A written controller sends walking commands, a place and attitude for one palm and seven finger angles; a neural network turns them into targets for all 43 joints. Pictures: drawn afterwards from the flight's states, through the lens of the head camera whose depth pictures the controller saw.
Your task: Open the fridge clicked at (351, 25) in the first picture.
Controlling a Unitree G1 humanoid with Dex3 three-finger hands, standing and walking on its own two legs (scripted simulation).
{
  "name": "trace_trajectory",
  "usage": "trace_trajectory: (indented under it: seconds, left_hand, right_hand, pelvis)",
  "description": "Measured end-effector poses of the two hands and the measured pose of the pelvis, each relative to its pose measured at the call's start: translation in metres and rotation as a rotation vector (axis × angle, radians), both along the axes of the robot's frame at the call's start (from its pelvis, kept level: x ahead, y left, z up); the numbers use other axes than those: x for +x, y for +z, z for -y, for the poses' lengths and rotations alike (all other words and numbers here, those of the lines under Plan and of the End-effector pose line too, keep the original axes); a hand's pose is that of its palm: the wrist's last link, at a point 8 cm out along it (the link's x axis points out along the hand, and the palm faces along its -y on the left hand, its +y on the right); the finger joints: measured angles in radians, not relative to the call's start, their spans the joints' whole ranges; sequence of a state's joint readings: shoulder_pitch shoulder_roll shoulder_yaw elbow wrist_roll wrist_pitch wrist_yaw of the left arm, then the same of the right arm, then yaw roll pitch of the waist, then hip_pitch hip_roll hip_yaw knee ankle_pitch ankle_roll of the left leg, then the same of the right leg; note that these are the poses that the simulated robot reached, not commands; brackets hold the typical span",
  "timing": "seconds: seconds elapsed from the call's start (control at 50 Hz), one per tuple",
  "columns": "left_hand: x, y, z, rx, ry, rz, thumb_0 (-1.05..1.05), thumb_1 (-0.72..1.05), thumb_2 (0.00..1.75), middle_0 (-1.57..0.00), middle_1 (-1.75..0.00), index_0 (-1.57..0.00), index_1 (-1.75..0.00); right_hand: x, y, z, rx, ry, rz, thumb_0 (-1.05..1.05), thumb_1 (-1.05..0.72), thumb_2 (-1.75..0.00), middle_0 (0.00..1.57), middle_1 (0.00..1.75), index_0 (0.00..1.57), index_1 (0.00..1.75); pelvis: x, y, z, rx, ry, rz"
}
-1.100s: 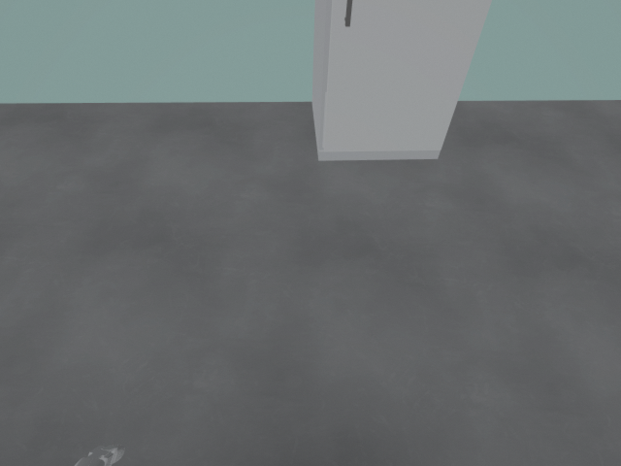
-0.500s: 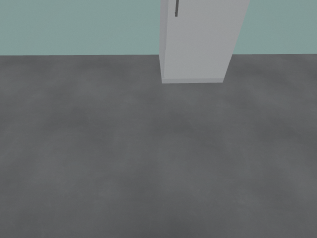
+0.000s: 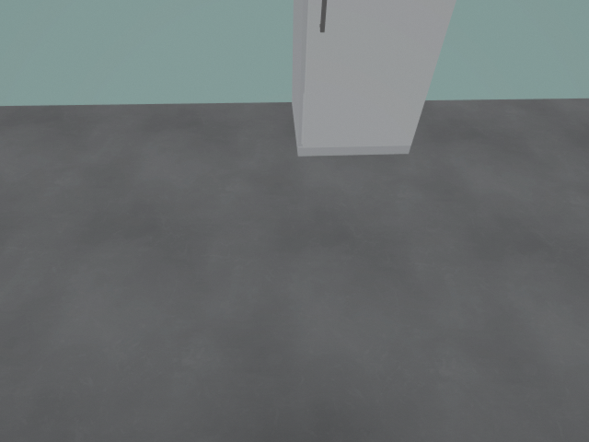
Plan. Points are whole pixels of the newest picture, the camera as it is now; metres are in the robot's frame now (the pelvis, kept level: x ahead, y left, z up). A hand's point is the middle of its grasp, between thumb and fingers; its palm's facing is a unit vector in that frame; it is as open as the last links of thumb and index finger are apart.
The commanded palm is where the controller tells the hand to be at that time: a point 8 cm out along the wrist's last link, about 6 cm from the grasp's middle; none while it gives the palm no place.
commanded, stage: look at it before walking up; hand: left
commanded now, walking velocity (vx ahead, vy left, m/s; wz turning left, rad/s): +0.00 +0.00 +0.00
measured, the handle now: out of the picture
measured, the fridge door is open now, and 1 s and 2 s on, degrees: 0 0 0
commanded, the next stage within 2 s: walk to a spot facing it in 1.04 s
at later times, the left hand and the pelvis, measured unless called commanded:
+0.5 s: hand out of the picture +0.08 +0.25 -0.16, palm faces -0.04 -0.94 -0.33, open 7.4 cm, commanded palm none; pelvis +0.01 +0.00 +0.00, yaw +0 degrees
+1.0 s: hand out of the picture +0.09 +0.25 -0.15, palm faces -0.03 -0.94 -0.33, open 7.4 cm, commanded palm none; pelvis +0.01 +0.00 +0.00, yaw +0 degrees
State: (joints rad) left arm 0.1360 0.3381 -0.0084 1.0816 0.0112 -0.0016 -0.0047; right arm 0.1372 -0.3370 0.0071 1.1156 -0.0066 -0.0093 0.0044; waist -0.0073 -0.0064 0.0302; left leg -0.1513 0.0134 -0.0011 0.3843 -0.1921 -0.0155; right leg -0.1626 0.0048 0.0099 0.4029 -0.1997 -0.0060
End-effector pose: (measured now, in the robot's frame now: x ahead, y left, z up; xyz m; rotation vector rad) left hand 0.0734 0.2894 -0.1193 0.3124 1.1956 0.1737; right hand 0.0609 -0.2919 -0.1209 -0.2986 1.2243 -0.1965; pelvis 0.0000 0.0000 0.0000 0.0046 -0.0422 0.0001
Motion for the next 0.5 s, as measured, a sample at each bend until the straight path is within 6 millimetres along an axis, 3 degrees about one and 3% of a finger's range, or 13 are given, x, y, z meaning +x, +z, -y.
trace_trajectory:
  seconds: [0.5]
  left_hand:
    - [-0.001, -0.001, -0.004, 0.003, 0.005, -0.026, 0.00, 0.91, 0.90, -0.20, -0.30, -0.20, -0.30]
  right_hand:
    - [0.015, 0.004, 0.000, -0.008, 0.009, 0.009, 0.00, -0.90, -0.90, 0.21, 0.30, 0.21, 0.30]
  pelvis:
    - [0.006, 0.001, -0.002, -0.001, -0.002, -0.004]
